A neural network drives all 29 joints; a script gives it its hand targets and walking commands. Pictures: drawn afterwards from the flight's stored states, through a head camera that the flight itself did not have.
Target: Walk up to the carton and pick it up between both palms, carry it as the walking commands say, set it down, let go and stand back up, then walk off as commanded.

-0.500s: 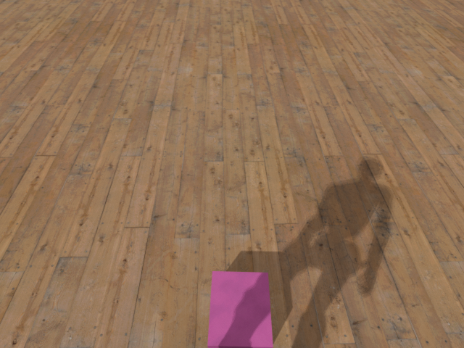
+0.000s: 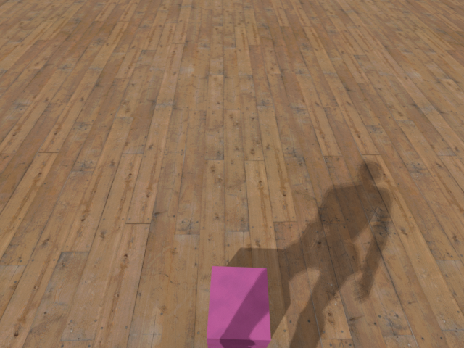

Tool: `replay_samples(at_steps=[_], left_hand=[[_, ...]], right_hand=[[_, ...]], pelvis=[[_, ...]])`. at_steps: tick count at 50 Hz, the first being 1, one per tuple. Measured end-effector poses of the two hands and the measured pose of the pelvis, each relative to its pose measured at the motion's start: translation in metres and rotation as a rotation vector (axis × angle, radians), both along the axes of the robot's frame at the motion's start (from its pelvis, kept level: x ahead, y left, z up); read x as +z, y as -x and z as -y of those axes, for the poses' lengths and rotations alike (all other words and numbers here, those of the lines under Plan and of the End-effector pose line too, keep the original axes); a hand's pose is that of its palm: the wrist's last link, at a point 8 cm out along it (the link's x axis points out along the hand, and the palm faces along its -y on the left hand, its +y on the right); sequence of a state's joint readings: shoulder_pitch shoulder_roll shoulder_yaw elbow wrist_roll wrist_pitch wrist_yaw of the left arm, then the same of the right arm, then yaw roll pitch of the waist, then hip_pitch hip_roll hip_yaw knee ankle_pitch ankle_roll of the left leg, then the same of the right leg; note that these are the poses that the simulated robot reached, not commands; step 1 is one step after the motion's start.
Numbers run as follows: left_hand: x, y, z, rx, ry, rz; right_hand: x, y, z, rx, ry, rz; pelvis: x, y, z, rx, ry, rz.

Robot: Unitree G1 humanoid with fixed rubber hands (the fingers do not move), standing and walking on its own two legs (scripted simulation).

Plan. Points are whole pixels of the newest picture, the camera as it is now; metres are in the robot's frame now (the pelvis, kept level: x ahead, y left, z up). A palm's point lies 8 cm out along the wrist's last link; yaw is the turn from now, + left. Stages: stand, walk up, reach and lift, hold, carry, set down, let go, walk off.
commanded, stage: walk off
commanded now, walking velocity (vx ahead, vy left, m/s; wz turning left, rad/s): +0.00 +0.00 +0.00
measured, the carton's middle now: (237, 307) +0.38 -0.03 -0.68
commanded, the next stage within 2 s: none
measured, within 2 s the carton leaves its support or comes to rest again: neither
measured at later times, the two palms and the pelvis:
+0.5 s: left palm out of the picture -0.07 +0.20 -0.15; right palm out of the picture -0.03 -0.30 -0.15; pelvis -0.02 -0.05 -0.01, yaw +1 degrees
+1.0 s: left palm out of the picture +0.03 +0.12 -0.14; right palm out of the picture -0.07 -0.39 -0.11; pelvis -0.03 -0.14 +0.01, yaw +2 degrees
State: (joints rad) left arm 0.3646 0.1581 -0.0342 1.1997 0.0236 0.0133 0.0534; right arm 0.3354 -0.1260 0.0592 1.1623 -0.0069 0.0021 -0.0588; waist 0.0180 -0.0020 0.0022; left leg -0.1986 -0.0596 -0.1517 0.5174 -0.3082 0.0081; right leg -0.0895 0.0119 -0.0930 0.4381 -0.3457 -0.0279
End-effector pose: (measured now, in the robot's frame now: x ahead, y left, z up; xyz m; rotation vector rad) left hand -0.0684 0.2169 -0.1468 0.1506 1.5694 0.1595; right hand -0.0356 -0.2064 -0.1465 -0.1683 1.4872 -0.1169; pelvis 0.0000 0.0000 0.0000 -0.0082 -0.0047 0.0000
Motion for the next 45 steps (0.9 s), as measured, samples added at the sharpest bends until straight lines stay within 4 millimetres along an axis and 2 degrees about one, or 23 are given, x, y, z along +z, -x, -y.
replay_samples(at_steps=[7, 11, 15, 21, 24, 27, 33, 36, 39, 42, 45], left_hand=[[0.002, 0.008, 0.005, -0.001, -0.001, -0.021], [0.000, 0.016, 0.002, 0.005, -0.019, -0.060], [-0.001, 0.017, -0.001, -0.001, -0.049, -0.068], [0.000, 0.006, 0.003, -0.009, -0.085, -0.005], [-0.002, 0.001, 0.014, 0.003, -0.088, 0.045], [-0.006, -0.004, 0.033, 0.013, -0.054, 0.082], [-0.016, -0.019, 0.058, 0.007, -0.018, 0.134], [-0.026, -0.023, 0.064, 0.012, -0.003, 0.139], [-0.025, -0.034, 0.070, 0.006, 0.014, 0.151], [-0.009, -0.056, 0.072, -0.013, 0.005, 0.202], [0.004, -0.077, 0.075, -0.026, -0.012, 0.258]], right_hand=[[0.000, 0.006, 0.002, -0.006, -0.003, 0.002], [0.001, 0.005, 0.011, -0.018, 0.015, 0.030], [0.001, 0.005, 0.030, -0.028, 0.055, 0.044], [-0.003, 0.006, 0.073, -0.034, 0.108, 0.050], [-0.002, -0.001, 0.093, -0.014, 0.140, 0.055], [0.001, -0.015, 0.103, 0.013, 0.153, 0.073], [0.001, -0.049, 0.103, 0.043, 0.130, 0.159], [-0.001, -0.058, 0.099, 0.034, 0.128, 0.189], [0.005, -0.044, 0.102, 0.005, 0.135, 0.182], [0.014, -0.009, 0.113, -0.019, 0.140, 0.107], [0.025, 0.020, 0.135, -0.033, 0.159, 0.031]], pelvis=[[0.000, 0.005, 0.002, 0.000, 0.000, -0.003], [-0.001, 0.007, 0.008, 0.002, 0.005, -0.010], [-0.005, 0.012, 0.018, 0.000, 0.005, -0.022], [-0.011, 0.020, 0.041, -0.001, 0.014, -0.039], [-0.012, 0.023, 0.051, 0.013, 0.021, -0.032], [-0.011, 0.024, 0.059, 0.019, 0.020, -0.031], [-0.014, 0.026, 0.071, 0.025, 0.023, -0.040], [-0.019, 0.025, 0.076, 0.032, 0.031, -0.038], [-0.015, 0.025, 0.084, 0.030, 0.011, -0.030], [-0.003, 0.025, 0.092, 0.036, 0.027, -0.022], [0.005, 0.025, 0.104, 0.039, 0.041, -0.024]])
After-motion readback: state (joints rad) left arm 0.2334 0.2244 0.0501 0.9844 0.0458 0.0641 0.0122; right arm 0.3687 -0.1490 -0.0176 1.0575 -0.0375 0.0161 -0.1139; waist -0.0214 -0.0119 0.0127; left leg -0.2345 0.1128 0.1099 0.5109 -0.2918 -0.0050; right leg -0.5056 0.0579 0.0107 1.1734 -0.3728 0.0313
